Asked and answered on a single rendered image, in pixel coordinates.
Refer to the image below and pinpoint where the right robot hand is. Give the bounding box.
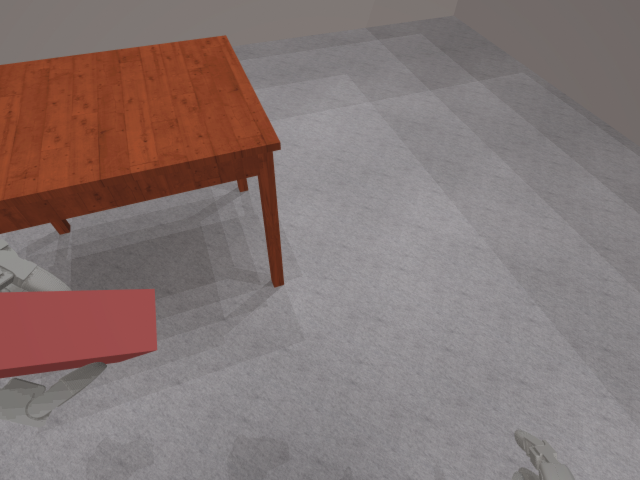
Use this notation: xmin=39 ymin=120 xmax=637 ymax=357
xmin=512 ymin=430 xmax=575 ymax=480

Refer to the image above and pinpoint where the table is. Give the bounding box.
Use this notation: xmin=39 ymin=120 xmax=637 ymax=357
xmin=0 ymin=35 xmax=284 ymax=288

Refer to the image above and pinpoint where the left robot hand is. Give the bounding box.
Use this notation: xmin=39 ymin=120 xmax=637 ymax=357
xmin=0 ymin=239 xmax=107 ymax=428

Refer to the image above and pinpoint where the sponge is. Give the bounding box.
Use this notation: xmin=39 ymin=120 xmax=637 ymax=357
xmin=0 ymin=289 xmax=157 ymax=378

